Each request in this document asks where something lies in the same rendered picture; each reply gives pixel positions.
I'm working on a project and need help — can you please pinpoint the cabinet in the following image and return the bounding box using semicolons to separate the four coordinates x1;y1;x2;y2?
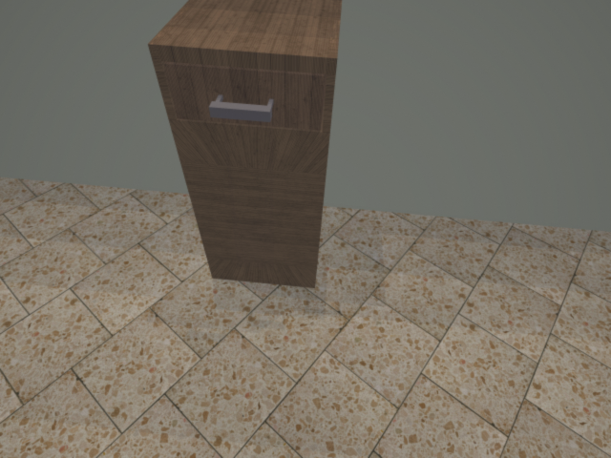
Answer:
148;0;342;288

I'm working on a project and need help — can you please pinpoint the drawer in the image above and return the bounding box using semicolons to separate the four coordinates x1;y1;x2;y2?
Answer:
164;62;327;131

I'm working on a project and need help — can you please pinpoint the handle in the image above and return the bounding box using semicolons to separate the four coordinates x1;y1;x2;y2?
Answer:
209;94;274;122

